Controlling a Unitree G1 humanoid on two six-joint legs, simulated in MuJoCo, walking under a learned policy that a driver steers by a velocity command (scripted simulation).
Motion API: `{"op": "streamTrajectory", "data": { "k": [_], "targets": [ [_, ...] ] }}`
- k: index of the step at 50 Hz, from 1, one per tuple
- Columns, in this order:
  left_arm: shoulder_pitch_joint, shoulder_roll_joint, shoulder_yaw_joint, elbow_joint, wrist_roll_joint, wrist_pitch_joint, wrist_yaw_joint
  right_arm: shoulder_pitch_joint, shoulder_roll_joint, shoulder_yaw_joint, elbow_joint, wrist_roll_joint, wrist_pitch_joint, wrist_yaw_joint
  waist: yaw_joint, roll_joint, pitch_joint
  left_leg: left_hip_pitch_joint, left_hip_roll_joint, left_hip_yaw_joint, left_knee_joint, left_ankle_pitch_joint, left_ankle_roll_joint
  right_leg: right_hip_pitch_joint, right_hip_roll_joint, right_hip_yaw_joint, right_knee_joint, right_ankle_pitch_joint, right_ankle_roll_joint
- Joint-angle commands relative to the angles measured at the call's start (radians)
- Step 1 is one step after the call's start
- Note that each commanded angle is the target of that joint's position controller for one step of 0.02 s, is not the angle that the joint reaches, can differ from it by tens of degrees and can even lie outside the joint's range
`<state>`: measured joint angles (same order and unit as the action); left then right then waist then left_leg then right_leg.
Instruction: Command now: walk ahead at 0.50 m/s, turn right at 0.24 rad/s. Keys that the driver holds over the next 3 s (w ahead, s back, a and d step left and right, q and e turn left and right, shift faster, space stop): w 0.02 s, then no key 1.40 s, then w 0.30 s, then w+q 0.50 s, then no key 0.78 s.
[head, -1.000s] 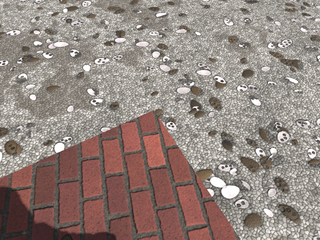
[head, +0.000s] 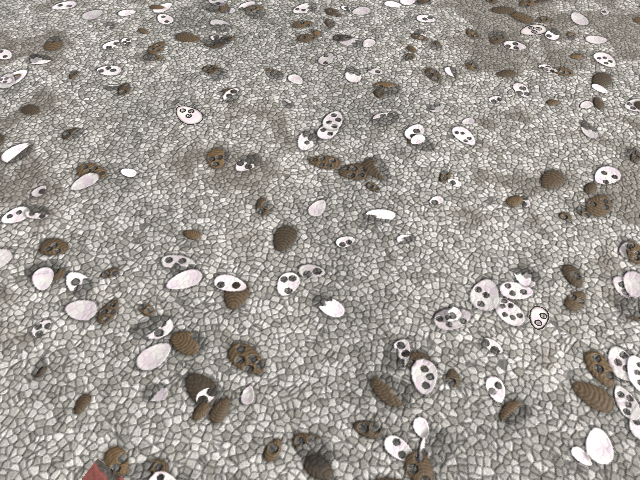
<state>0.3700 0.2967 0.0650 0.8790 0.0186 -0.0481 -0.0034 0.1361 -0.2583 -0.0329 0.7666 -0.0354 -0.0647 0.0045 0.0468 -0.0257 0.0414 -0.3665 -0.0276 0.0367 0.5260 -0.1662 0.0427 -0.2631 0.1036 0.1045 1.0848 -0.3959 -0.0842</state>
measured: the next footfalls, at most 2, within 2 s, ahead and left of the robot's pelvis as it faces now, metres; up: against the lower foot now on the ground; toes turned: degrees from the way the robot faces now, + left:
right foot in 0.34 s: +0.27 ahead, -0.10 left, +0.00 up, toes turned -2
left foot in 0.64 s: +0.20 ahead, +0.11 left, +0.00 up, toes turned -1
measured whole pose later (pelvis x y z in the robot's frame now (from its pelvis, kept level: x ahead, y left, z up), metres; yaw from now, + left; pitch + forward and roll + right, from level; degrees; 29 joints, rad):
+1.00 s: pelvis +0.18 +0.00 +0.01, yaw -1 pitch -2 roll +0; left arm 0.26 0.19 0.01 1.12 0.01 0.00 0.03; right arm 0.30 -0.16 0.01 1.11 -0.01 -0.01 -0.04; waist 0.01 0.00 0.02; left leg -0.11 -0.01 0.00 0.39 -0.25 0.02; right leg -0.22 0.03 -0.02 0.37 -0.13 -0.03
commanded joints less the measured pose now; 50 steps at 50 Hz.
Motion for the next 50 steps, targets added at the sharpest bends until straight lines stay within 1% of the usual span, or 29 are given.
{"op": "streamTrajectory", "data": {
  "k": [1, 2, 4, 5, 7, 9, 11, 14, 16, 17, 18, 19, 20, 21, 22, 23, 25, 27, 29, 31, 32, 33, 34, 35, 36, 37, 39, 43, 50],
  "targets": [
    [-0.006, 0.066, 0.006, -0.069, 0.020, -0.001, -0.018, 0.106, -0.084, -0.023, 0.004, 0.008, -0.013, -0.003, -0.041, 0.105, -0.016, 0.228, 0.262, -0.351, -0.331, -0.058, 0.128, -0.278, -0.112, 0.014, 0.047, 0.074, 0.013],
    [0.011, 0.053, 0.003, -0.062, 0.022, 0.008, -0.021, 0.121, -0.089, -0.023, 0.020, 0.012, -0.023, -0.001, -0.031, 0.133, -0.017, 0.210, 0.259, -0.305, -0.324, 0.135, 0.136, -0.249, -0.104, 0.003, 0.034, 0.073, 0.024],
    [0.011, 0.040, -0.001, -0.059, 0.022, 0.016, -0.017, 0.160, -0.094, -0.023, 0.050, 0.023, -0.044, 0.006, -0.017, 0.114, -0.035, 0.223, 0.262, -0.218, -0.292, 0.526, 0.160, -0.244, -0.089, -0.013, 0.009, 0.066, 0.047],
    [-0.004, 0.034, -0.004, -0.061, 0.020, 0.018, -0.016, 0.160, -0.100, -0.022, 0.058, 0.024, -0.048, 0.008, -0.010, 0.111, -0.041, 0.223, 0.256, -0.173, -0.288, 0.627, 0.162, -0.248, -0.088, -0.025, -0.025, 0.084, 0.057],
    [-0.071, 0.013, -0.016, -0.081, 0.018, 0.017, -0.017, 0.166, -0.101, -0.019, 0.076, 0.024, -0.044, 0.009, -0.014, 0.129, -0.043, 0.232, 0.228, -0.098, -0.279, 0.748, 0.147, -0.251, -0.099, -0.067, -0.155, 0.148, 0.072],
    [-0.130, -0.013, -0.034, -0.089, 0.012, 0.017, -0.021, 0.166, -0.096, -0.014, 0.089, 0.025, -0.031, 0.007, -0.030, 0.151, -0.058, 0.211, 0.189, -0.038, -0.272, 0.767, 0.127, -0.179, -0.105, -0.118, -0.293, 0.228, 0.077],
    [-0.178, -0.017, -0.042, -0.091, 0.006, 0.016, -0.017, 0.204, -0.100, -0.014, 0.113, 0.026, -0.021, 0.004, -0.055, 0.159, -0.073, 0.232, 0.185, -0.032, -0.250, 0.765, 0.115, -0.129, -0.097, -0.143, -0.385, 0.288, 0.076],
    [-0.193, -0.001, -0.043, -0.079, 0.006, 0.012, -0.003, 0.224, -0.108, -0.015, 0.139, 0.029, -0.008, -0.001, -0.060, 0.147, -0.067, 0.265, 0.214, -0.069, -0.192, 0.692, 0.103, -0.076, -0.094, -0.135, -0.486, 0.297, 0.054],
    [-0.137, 0.003, -0.041, -0.048, 0.014, 0.000, 0.007, 0.206, -0.105, -0.014, 0.148, 0.037, 0.000, -0.008, -0.024, 0.108, -0.063, 0.254, 0.202, -0.083, -0.106, 0.573, 0.073, 0.037, -0.091, -0.128, -0.644, 0.375, 0.028],
    [-0.097, 0.034, -0.034, -0.029, 0.024, -0.013, 0.014, 0.235, -0.092, -0.009, 0.154, 0.034, 0.000, -0.010, -0.016, 0.048, -0.088, 0.223, 0.167, -0.075, -0.028, 0.452, 0.041, 0.144, -0.144, -0.071, -0.705, 0.543, 0.015],
    [-0.039, 0.101, -0.023, -0.022, 0.031, -0.022, 0.019, 0.293, -0.059, 0.001, 0.140, 0.027, -0.001, -0.015, -0.033, -0.070, -0.170, 0.135, 0.117, -0.035, 0.089, 0.108, 0.012, 0.305, -0.331, 0.083, -0.630, 0.983, -0.025],
    [-0.039, 0.087, -0.024, -0.012, 0.002, -0.006, 0.022, 0.405, 0.008, 0.017, 0.181, 0.055, 0.023, -0.021, -0.048, -0.199, -0.274, 0.107, 0.026, -0.009, 0.216, -0.357, -0.003, 0.344, -0.470, 0.224, -0.635, 1.113, -0.186],
    [-0.043, 0.041, -0.036, -0.016, -0.015, 0.001, 0.018, 0.340, -0.058, 0.002, 0.188, 0.043, 0.048, -0.030, -0.017, -0.130, -0.234, 0.058, 0.014, -0.048, 0.299, -0.489, -0.005, 0.294, -0.464, 0.264, -0.686, 0.968, -0.222],
    [-0.086, 0.033, -0.042, -0.013, -0.014, 0.004, 0.022, 0.272, -0.063, -0.004, 0.173, 0.030, 0.060, -0.029, -0.026, -0.110, -0.156, 0.018, 0.012, -0.062, 0.337, -0.489, -0.011, 0.231, -0.431, 0.238, -0.733, 0.838, -0.210],
    [-0.127, 0.017, -0.049, -0.013, -0.007, 0.010, 0.029, 0.241, -0.051, -0.003, 0.175, 0.022, 0.069, -0.027, -0.044, -0.076, -0.120, 0.023, 0.027, -0.074, 0.334, -0.445, -0.019, 0.176, -0.398, 0.204, -0.771, 0.730, -0.182],
    [-0.162, 0.014, -0.051, -0.012, -0.005, 0.013, 0.037, 0.231, -0.039, -0.001, 0.180, 0.019, 0.078, -0.026, -0.067, -0.077, -0.088, 0.054, 0.043, -0.077, 0.293, -0.394, -0.029, 0.110, -0.369, 0.160, -0.803, 0.664, -0.151],
    [-0.193, 0.009, -0.053, 0.000, 0.000, 0.015, 0.042, 0.260, -0.011, 0.007, 0.214, 0.018, 0.090, -0.028, -0.091, -0.086, -0.093, 0.135, 0.039, -0.058, 0.222, -0.324, -0.046, 0.058, -0.315, 0.097, -0.823, 0.593, -0.110],
    [-0.196, 0.010, -0.053, 0.016, -0.003, 0.016, 0.040, 0.258, -0.005, 0.009, 0.235, 0.022, 0.099, -0.033, -0.089, -0.080, -0.103, 0.178, 0.034, -0.045, 0.146, -0.272, -0.053, 0.042, -0.293, 0.071, -0.827, 0.493, -0.094],
    [-0.202, 0.019, -0.049, 0.035, -0.008, 0.023, 0.038, 0.247, 0.003, 0.011, 0.252, 0.022, 0.105, -0.038, -0.092, -0.078, -0.089, 0.222, 0.032, -0.030, 0.044, -0.182, -0.051, 0.004, -0.274, 0.066, -0.835, 0.307, -0.077],
    [-0.203, 0.023, -0.044, 0.050, -0.015, 0.035, 0.035, 0.240, 0.003, 0.016, 0.270, 0.014, 0.102, -0.039, -0.095, -0.053, -0.048, 0.289, 0.043, -0.038, -0.098, -0.039, -0.037, -0.078, -0.246, 0.070, -0.852, 0.043, -0.025],
    [-0.189, 0.018, -0.043, 0.059, -0.016, 0.040, 0.033, 0.224, -0.015, 0.016, 0.265, 0.005, 0.096, -0.039, -0.082, -0.038, -0.016, 0.290, 0.086, -0.087, -0.145, -0.039, -0.027, -0.113, -0.233, 0.078, -0.862, -0.049, 0.010],
    [-0.168, 0.014, -0.039, 0.067, -0.020, 0.045, 0.030, 0.207, -0.042, 0.015, 0.261, 0.004, 0.088, -0.038, -0.055, -0.010, 0.023, 0.229, 0.114, -0.125, -0.161, -0.105, -0.015, -0.110, -0.201, 0.063, -0.868, -0.047, 0.029],
    [-0.167, 0.004, -0.037, 0.078, -0.022, 0.051, 0.028, 0.193, -0.041, 0.014, 0.274, 0.016, 0.082, -0.034, -0.049, 0.063, 0.067, 0.105, 0.113, -0.138, -0.187, -0.175, -0.005, -0.037, -0.172, 0.024, -0.845, 0.032, 0.032],
    [-0.153, 0.002, -0.037, 0.093, -0.017, 0.051, 0.028, 0.185, -0.022, 0.019, 0.278, 0.018, 0.072, -0.033, -0.041, 0.091, 0.058, 0.063, 0.120, -0.149, -0.223, -0.188, -0.007, 0.040, -0.172, 0.016, -0.803, 0.108, 0.028],
    [-0.136, -0.004, -0.036, 0.108, -0.013, 0.048, 0.027, 0.175, -0.018, 0.021, 0.282, 0.020, 0.064, -0.035, -0.032, 0.104, 0.040, 0.056, 0.124, -0.152, -0.241, -0.171, -0.011, 0.087, -0.172, 0.009, -0.778, 0.168, 0.024],
    [-0.124, -0.003, -0.036, 0.120, -0.012, 0.044, 0.027, 0.170, -0.019, 0.021, 0.284, 0.022, 0.058, -0.037, -0.026, 0.103, 0.022, 0.065, 0.124, -0.152, -0.248, -0.150, -0.012, 0.114, -0.172, 0.006, -0.767, 0.208, 0.022],
    [-0.117, -0.007, -0.037, 0.141, -0.010, 0.038, 0.027, 0.175, -0.016, 0.022, 0.291, 0.025, 0.051, -0.040, -0.029, 0.071, 0.005, 0.099, 0.123, -0.148, -0.243, -0.108, -0.008, 0.120, -0.177, 0.006, -0.766, 0.242, 0.021],
    [-0.109, -0.022, -0.042, 0.177, -0.013, 0.038, 0.031, 0.199, -0.005, 0.025, 0.310, 0.024, 0.053, -0.042, -0.037, 0.046, 0.016, 0.127, 0.123, -0.143, -0.240, -0.087, 0.001, 0.102, -0.175, 0.000, -0.773, 0.249, 0.030],
    [-0.079, -0.035, -0.050, 0.226, -0.012, 0.041, 0.037, 0.224, 0.008, 0.030, 0.334, 0.025, 0.053, -0.045, -0.042, 0.032, 0.023, 0.141, 0.121, -0.137, -0.236, -0.059, 0.007, 0.102, -0.178, -0.005, -0.769, 0.274, 0.037]
  ]
}}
